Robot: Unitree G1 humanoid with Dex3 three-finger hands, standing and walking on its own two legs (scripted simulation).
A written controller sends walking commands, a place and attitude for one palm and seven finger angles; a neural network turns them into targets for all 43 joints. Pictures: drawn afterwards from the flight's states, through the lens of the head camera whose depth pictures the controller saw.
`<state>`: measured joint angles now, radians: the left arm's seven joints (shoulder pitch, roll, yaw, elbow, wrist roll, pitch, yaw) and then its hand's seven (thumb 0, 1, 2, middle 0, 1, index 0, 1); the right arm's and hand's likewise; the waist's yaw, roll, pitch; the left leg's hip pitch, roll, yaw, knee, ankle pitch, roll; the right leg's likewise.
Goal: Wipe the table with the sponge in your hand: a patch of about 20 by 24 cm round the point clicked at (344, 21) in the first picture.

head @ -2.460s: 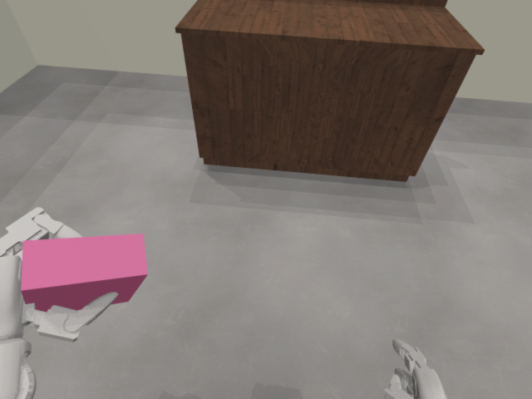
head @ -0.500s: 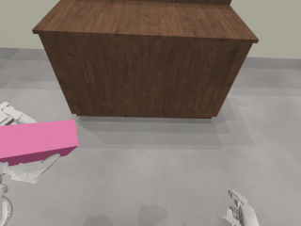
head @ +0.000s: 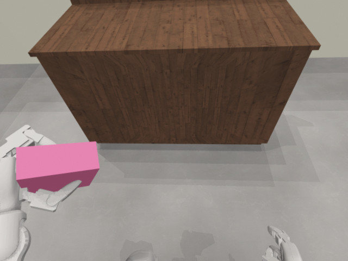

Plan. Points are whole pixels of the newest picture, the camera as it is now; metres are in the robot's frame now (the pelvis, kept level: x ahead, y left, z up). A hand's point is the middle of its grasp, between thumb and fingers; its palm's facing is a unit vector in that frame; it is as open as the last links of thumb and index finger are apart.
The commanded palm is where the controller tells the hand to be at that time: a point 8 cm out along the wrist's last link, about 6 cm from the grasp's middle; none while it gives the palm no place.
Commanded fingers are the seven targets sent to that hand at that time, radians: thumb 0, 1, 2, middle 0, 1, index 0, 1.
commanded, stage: walk to a spot facing it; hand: left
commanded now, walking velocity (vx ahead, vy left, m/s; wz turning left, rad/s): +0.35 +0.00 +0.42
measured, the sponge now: (70, 168) +0.24 +0.20 +0.15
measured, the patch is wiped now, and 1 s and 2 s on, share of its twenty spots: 0.00 0.00 0.00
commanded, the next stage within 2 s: turn to face it in 0.54 s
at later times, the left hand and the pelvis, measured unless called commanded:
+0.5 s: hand (41, 118) +0.34 +0.28 +0.18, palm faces +0.52 -0.76 -0.40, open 9.3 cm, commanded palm +0.24 +0.32 +0.19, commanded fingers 0.00 0.10 1.30 -1.20 -1.60 -1.20 -1.60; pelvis +0.14 +0.01 +0.00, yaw +10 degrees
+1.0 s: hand (91, 91) +0.42 +0.21 +0.18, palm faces +0.49 -0.78 -0.38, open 9.3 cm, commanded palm +0.34 +0.25 +0.19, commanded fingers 0.00 0.10 1.30 -1.20 -1.60 -1.20 -1.60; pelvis +0.23 -0.05 +0.01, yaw +9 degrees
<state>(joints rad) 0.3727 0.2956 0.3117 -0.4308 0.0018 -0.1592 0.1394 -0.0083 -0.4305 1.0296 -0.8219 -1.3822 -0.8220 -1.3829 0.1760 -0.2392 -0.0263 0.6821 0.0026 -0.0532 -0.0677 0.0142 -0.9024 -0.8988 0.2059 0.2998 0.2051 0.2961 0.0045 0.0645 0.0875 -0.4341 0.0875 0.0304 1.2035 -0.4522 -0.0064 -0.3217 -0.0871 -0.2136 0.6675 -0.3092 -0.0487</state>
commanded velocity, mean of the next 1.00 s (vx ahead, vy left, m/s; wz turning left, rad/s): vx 0.17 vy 0.00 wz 0.04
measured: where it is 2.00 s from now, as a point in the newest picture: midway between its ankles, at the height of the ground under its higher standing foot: outside the picture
